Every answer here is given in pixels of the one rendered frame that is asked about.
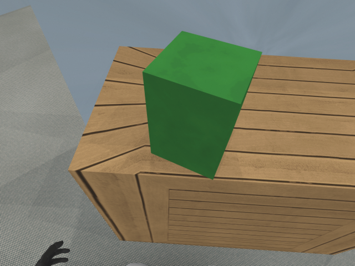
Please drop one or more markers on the carton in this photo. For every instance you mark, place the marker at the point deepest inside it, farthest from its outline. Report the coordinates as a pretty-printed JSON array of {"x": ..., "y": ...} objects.
[{"x": 194, "y": 91}]

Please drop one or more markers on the pedestal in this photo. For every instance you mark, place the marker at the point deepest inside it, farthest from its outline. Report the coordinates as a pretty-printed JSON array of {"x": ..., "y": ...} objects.
[{"x": 286, "y": 181}]

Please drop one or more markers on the left robot hand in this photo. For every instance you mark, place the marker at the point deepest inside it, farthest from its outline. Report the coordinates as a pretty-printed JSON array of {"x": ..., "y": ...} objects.
[{"x": 46, "y": 258}]

